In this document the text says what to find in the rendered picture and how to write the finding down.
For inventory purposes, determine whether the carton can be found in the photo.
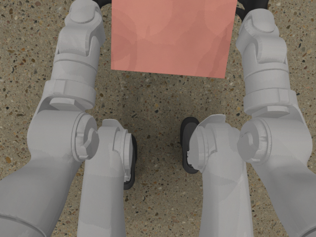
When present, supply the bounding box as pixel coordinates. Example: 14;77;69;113
111;0;237;79

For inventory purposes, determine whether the robot right thigh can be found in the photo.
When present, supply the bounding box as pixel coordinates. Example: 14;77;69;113
192;123;254;237

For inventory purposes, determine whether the robot right hand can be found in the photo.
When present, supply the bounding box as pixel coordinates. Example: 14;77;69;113
236;0;269;23

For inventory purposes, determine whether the left robot forearm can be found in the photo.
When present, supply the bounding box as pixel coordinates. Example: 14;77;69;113
27;0;106;149

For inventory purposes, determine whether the robot left upper arm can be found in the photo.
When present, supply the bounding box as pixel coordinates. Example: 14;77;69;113
0;110;99;237

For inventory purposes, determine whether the right robot forearm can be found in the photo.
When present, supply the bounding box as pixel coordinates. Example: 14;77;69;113
236;8;312;139

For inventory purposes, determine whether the robot right upper arm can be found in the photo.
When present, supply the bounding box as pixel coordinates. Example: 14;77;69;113
237;117;316;237

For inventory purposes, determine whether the robot right foot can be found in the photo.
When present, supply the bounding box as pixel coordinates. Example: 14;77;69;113
180;117;199;174

